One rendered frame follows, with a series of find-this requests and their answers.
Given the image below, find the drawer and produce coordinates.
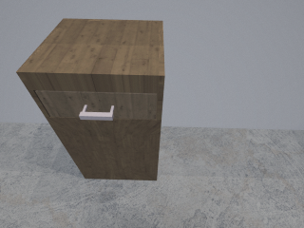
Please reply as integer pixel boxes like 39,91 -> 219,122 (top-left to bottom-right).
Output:
35,90 -> 157,120

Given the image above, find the handle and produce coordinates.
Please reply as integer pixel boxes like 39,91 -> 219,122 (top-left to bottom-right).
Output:
79,104 -> 115,121

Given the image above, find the cabinet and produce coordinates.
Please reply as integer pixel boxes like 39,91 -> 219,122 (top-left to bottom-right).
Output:
16,18 -> 165,181

